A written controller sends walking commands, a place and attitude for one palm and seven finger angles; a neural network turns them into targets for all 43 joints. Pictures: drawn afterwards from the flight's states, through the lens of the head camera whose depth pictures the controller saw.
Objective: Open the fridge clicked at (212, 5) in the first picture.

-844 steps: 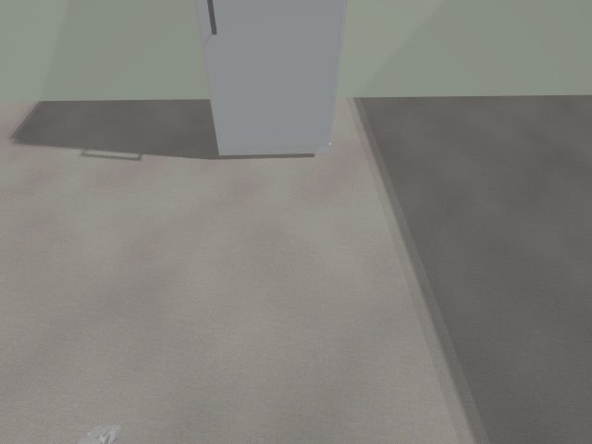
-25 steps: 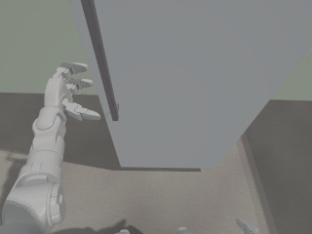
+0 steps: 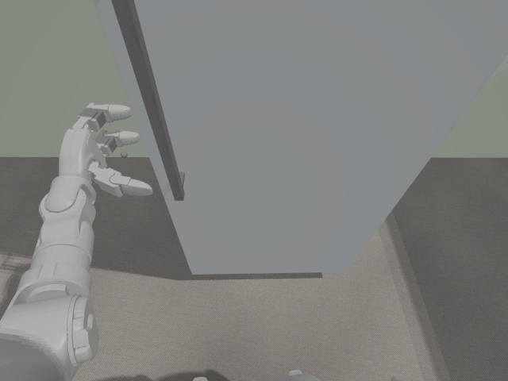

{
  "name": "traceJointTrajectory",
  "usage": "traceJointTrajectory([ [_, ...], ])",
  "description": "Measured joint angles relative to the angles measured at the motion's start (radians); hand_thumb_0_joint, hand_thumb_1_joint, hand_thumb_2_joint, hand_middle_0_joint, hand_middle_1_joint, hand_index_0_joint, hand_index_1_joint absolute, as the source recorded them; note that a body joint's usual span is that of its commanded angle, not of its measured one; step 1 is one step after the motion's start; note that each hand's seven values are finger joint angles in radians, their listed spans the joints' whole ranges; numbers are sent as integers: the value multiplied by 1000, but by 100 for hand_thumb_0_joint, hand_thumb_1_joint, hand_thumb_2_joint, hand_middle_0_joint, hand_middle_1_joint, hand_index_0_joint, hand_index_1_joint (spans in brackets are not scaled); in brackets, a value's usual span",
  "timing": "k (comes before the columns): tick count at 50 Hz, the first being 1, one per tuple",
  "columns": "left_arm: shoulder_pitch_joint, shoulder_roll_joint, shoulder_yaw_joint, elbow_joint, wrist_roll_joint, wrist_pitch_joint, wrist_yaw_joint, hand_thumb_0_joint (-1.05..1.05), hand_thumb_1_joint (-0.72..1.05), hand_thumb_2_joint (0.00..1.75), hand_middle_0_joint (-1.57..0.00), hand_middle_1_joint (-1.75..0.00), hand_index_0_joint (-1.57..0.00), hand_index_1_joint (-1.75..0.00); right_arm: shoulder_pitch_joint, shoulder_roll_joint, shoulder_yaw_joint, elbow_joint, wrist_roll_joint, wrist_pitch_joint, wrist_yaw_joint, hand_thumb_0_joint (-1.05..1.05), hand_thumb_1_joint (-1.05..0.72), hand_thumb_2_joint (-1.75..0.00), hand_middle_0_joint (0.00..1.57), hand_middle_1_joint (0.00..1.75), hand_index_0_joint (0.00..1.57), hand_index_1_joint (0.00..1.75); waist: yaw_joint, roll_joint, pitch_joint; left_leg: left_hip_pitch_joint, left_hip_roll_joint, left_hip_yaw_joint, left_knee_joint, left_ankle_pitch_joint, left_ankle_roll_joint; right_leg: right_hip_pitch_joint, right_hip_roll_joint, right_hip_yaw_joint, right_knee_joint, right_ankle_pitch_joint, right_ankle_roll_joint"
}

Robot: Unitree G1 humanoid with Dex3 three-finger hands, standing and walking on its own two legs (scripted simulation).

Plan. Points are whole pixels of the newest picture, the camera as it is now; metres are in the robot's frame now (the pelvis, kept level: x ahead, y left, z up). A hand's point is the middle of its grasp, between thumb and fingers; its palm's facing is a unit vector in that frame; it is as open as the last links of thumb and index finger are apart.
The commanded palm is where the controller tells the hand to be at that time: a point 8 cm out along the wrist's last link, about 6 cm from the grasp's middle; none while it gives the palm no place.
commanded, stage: move the hooked fingers beside the handle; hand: left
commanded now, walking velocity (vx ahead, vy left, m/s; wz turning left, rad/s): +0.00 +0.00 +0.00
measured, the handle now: (158, 104) +0.50 +0.14 +0.16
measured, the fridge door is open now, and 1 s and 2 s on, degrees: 0 0 0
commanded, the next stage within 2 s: feel for the door with the fingertips in 0.16 s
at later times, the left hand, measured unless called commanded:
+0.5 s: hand (135, 158) +0.44 +0.18 +0.10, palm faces -0.04 -1.00 +0.02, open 14.0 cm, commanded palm +0.41 +0.23 +0.10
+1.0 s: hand (137, 152) +0.44 +0.17 +0.11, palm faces -0.03 -1.00 +0.01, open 14.0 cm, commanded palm +0.42 +0.23 +0.10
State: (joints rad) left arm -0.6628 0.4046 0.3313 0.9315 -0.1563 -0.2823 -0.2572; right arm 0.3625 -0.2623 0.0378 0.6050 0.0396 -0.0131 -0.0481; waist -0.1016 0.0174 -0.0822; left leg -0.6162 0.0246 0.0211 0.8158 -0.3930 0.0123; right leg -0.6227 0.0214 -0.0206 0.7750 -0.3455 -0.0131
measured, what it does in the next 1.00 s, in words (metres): stands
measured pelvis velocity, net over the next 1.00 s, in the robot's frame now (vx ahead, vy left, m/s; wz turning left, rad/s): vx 0.00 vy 0.00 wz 0.02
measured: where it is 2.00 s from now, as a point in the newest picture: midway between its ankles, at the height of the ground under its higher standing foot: outside the picture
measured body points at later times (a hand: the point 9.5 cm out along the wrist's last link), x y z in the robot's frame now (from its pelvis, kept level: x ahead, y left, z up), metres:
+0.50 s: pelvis +0.01 +0.01 +0.00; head +0.06 +0.01 +0.45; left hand +0.43 +0.23 +0.10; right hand +0.09 -0.25 -0.11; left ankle +0.00 +0.11 -0.70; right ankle +0.02 -0.11 -0.70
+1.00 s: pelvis +0.00 +0.00 +0.00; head +0.05 +0.01 +0.45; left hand +0.44 +0.23 +0.11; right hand +0.07 -0.26 -0.11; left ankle +0.00 +0.11 -0.70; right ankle +0.02 -0.11 -0.70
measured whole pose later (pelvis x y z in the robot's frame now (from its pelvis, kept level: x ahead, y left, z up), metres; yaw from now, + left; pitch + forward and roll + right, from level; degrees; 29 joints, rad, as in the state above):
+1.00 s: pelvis +0.00 +0.00 +0.00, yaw +1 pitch +11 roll -1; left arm -0.70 0.34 0.25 0.95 -0.18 -0.29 -0.23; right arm 0.36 -0.26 0.03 0.64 0.04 -0.02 -0.04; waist -0.08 0.02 -0.09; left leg -0.61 0.02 0.00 0.82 -0.40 0.01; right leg -0.61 0.01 -0.04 0.78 -0.35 -0.01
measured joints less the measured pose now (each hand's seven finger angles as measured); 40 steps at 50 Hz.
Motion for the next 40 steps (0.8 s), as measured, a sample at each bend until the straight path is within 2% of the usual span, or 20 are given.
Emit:
traceJointTrajectory([
  [7, 24, -6, -19, -19, -42, 6, -44, -1, -50, 30, -30, -120, -30, -120, 9, -2, 1, 3, 5, 3, 1, 0, -91, -89, 20, 30, 21, 30, 26, 7, -6, 12, -2, -5, -7, -2, 1, 16, -2, -5, -11, -3, 1],
  [12, 30, -26, -35, -29, -42, 10, -48, -1, -50, 30, -30, -120, -30, -120, -4, -3, 0, 6, 4, 4, 1, 0, -90, -89, 20, 30, 21, 30, 31, 2, -7, 10, -5, -12, -2, -5, 2, 19, -5, -12, -9, -6, 2],
  [16, 31, -32, -37, -36, -33, 10, -33, -1, -50, 30, -30, -120, -30, -120, -18, -2, -2, 0, 2, 2, 1, 0, -91, -89, 20, 30, 21, 30, 27, -1, -2, 4, -6, -14, 3, -6, 2, 15, -6, -14, -6, -7, 3],
  [22, 24, -63, -77, -63, -34, -2, -4, -1, -50, 30, -30, -120, -30, -120, -24, -2, -6, 6, 1, -7, 6, 0, -91, -89, 20, 30, 21, 30, 30, 3, -2, 0, -9, -17, 10, -9, 4, 13, -9, -16, -2, -10, 5],
  [27, 13, -86, -81, -54, -27, 16, 21, -1, -50, 30, -30, -120, -30, -120, -24, 7, -3, 11, -2, -3, 13, 0, -91, -89, 20, 30, 21, 30, 25, 1, -10, 3, -11, -11, 6, -10, 6, 13, -10, -10, -1, -12, 7],
  [34, 61, -117, -88, -110, -14, 9, 63, -1, -50, 30, -30, -120, -30, -120, -8, 15, -6, 3, -7, -1, 27, 0, -91, -89, 20, 30, 21, 30, 26, 6, -14, 17, -7, -1, 0, -12, 5, 19, -7, 0, -2, -13, 7],
  [40, 37, -96, -69, -66, 3, 11, 77, -1, -50, 30, -30, -120, -31, -120, -14, 18, 1, 11, -6, 5, 18, 0, -90, -89, 20, 30, 21, 30, 18, 0, 1, 20, -6, -6, 1, -9, 3, 24, -6, -5, 0, -12, 4],
])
